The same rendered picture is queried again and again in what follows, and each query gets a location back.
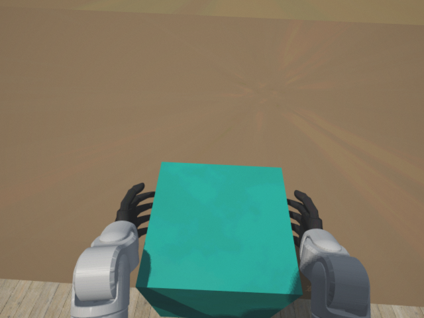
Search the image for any robot right hand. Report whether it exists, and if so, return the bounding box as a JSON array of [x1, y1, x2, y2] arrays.
[[287, 190, 323, 248]]

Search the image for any carton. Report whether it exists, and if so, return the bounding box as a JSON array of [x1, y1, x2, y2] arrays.
[[136, 162, 303, 318]]

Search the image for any left robot forearm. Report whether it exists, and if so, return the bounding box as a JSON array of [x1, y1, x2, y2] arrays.
[[70, 221, 139, 318]]

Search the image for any robot left hand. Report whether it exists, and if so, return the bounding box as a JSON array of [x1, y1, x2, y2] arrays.
[[115, 183, 155, 238]]

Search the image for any right robot forearm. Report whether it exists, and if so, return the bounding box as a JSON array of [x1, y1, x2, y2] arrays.
[[299, 229, 371, 318]]

